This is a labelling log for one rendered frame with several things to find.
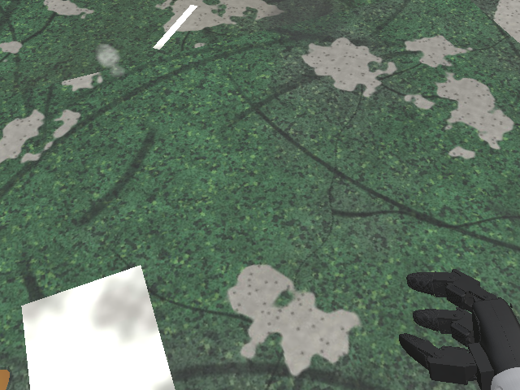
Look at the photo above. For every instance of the robot right hand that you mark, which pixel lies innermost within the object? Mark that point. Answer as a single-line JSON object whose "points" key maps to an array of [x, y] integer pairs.
{"points": [[491, 332]]}

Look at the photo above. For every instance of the robot right forearm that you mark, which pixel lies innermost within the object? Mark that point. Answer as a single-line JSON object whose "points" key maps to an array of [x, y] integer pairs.
{"points": [[507, 380]]}

